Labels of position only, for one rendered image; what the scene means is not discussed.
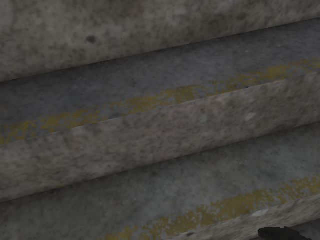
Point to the right robot hand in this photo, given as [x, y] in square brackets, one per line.
[277, 233]

